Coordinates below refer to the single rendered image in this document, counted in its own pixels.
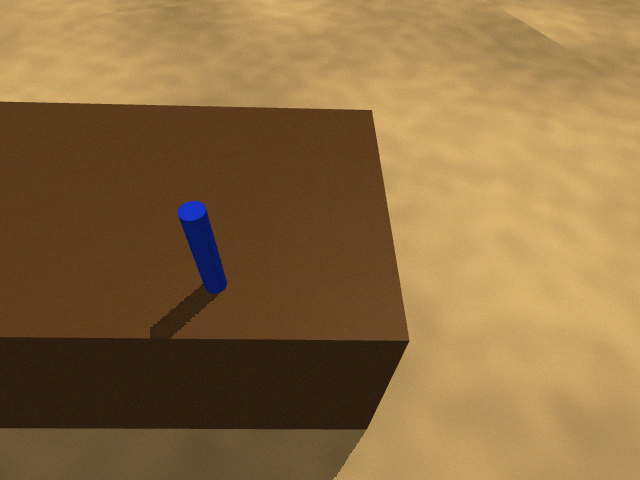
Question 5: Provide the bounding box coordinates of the can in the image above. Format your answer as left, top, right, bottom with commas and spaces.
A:
178, 201, 227, 294

